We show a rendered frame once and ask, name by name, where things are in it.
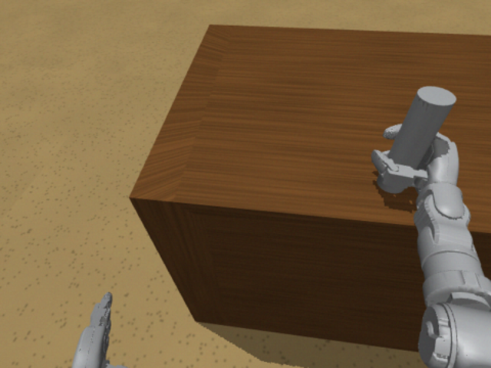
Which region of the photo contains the left robot hand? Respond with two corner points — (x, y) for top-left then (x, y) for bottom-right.
(72, 292), (128, 368)

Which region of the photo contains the right robot hand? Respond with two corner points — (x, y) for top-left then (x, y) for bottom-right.
(371, 124), (459, 195)

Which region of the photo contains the can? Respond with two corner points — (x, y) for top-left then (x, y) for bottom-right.
(377, 86), (456, 193)

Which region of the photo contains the right robot arm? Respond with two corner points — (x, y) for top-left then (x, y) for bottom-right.
(414, 182), (491, 368)

